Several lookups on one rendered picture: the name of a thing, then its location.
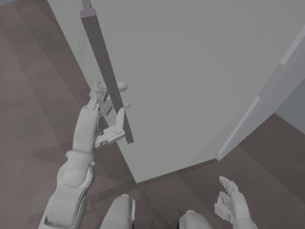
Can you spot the robot right hand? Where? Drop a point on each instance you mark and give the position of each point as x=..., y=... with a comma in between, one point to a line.
x=231, y=207

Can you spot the right robot thigh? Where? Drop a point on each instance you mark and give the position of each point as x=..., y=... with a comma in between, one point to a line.
x=193, y=220

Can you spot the robot left hand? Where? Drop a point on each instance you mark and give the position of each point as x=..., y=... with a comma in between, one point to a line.
x=90, y=123

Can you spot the left robot thigh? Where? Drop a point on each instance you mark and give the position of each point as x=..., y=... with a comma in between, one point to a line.
x=120, y=215

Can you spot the right robot forearm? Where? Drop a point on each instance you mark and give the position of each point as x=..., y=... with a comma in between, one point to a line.
x=243, y=223

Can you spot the fridge door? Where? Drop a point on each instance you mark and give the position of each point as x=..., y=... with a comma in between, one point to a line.
x=193, y=69

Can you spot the left robot forearm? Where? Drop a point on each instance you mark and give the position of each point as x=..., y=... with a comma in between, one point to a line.
x=67, y=205

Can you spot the robot thigh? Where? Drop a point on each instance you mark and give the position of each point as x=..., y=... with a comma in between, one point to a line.
x=120, y=215
x=193, y=220

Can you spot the handle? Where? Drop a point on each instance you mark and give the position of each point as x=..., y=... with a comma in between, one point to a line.
x=94, y=33

